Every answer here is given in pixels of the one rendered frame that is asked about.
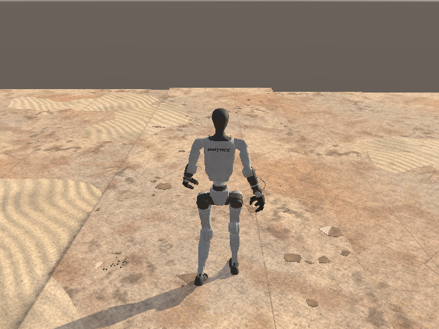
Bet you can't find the right robot foot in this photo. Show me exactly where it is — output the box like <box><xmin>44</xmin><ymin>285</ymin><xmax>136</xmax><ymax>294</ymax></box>
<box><xmin>229</xmin><ymin>258</ymin><xmax>239</xmax><ymax>275</ymax></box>

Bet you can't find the robot head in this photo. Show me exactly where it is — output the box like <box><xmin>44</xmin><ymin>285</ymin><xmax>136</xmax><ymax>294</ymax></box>
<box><xmin>208</xmin><ymin>108</ymin><xmax>231</xmax><ymax>141</ymax></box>

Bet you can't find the robot right upper arm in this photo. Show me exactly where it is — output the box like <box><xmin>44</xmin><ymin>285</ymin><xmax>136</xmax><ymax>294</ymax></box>
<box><xmin>234</xmin><ymin>138</ymin><xmax>253</xmax><ymax>178</ymax></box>

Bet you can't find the left robot hand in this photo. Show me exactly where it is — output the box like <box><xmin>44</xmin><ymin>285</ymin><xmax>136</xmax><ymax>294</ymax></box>
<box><xmin>182</xmin><ymin>178</ymin><xmax>199</xmax><ymax>189</ymax></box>

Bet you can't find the right robot forearm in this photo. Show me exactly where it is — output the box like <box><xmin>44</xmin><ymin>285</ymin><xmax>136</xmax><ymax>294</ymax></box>
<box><xmin>247</xmin><ymin>167</ymin><xmax>263</xmax><ymax>197</ymax></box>

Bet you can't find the right robot hand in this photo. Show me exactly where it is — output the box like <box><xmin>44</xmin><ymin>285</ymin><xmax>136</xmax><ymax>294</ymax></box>
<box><xmin>250</xmin><ymin>194</ymin><xmax>265</xmax><ymax>212</ymax></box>

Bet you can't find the left robot forearm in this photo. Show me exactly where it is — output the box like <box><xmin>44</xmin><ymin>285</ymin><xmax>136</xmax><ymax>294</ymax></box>
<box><xmin>183</xmin><ymin>163</ymin><xmax>193</xmax><ymax>182</ymax></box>

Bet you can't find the robot left upper arm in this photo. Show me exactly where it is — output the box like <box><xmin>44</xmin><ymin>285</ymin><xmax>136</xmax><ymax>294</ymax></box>
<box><xmin>186</xmin><ymin>138</ymin><xmax>206</xmax><ymax>174</ymax></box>

